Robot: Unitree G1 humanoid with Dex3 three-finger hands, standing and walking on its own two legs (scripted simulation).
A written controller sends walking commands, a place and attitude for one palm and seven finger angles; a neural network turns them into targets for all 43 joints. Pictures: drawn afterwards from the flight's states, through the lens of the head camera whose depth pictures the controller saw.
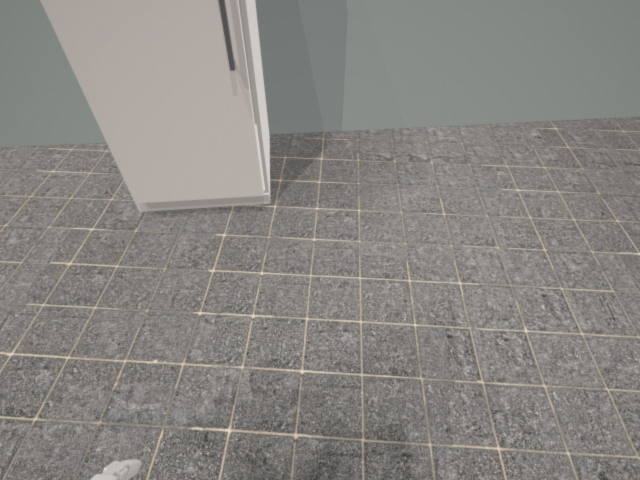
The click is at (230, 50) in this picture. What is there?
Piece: fridge door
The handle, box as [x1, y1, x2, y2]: [219, 0, 234, 70]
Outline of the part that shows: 219,0 230,70 234,70 234,60 232,55 224,0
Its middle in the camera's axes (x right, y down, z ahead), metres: -0.30 -0.69 +1.17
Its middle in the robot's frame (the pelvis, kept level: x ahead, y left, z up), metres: +1.33 +0.38 +0.09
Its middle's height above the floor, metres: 0.86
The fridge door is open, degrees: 0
